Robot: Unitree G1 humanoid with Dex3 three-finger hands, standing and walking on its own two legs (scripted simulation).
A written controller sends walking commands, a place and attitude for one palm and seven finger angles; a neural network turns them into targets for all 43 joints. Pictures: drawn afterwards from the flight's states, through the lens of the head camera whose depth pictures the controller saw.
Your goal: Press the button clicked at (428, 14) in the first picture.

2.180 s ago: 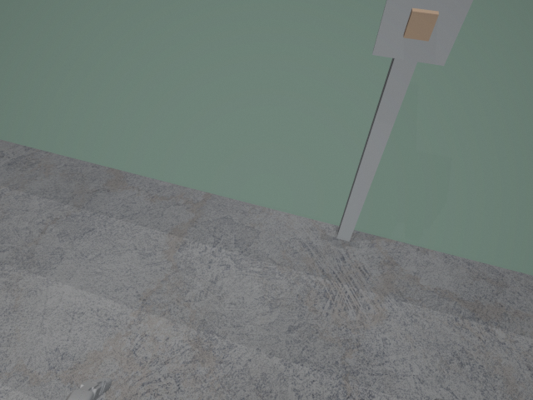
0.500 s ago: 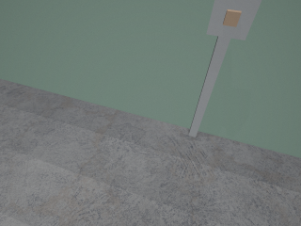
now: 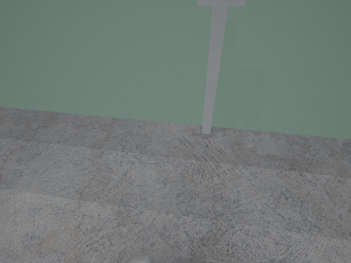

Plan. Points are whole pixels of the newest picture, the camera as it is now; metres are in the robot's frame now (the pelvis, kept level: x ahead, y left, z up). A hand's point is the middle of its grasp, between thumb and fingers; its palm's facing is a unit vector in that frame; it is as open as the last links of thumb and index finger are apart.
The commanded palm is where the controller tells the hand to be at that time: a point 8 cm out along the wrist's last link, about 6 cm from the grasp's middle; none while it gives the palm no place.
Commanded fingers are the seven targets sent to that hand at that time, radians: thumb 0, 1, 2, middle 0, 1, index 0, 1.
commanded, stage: walk to a spot facing it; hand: left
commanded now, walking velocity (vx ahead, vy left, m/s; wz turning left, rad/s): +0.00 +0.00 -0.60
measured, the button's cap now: out of the picture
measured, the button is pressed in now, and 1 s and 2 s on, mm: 0 0 0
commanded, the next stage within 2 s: none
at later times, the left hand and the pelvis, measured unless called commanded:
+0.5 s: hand out of the picture +0.10 +0.24 -0.16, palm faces -0.18 -0.96 -0.23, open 7.3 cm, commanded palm none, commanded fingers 0.00 0.90 0.90 -0.20 -0.30 -0.20 -0.30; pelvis -0.01 +0.04 +0.01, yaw -15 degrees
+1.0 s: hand (138, 240) +0.19 +0.13 -0.15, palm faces -0.57 -0.78 -0.24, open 7.3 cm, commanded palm none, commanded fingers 0.00 0.90 0.90 -0.20 -0.30 -0.20 -0.30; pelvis -0.03 +0.03 +0.00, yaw -34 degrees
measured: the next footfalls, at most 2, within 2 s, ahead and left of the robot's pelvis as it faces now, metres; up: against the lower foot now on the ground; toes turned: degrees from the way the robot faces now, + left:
left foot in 0.50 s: +0.04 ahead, +0.15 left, +0.00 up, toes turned -16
right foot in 0.96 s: -0.06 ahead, -0.08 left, +0.00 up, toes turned -38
